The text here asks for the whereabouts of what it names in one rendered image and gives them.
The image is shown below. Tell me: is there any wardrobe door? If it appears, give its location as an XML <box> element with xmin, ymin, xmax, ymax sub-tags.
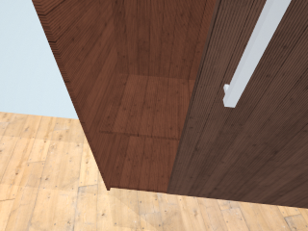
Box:
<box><xmin>167</xmin><ymin>0</ymin><xmax>308</xmax><ymax>209</ymax></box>

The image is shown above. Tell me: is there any handle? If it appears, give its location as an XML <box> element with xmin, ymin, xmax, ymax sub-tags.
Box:
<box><xmin>222</xmin><ymin>0</ymin><xmax>292</xmax><ymax>108</ymax></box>

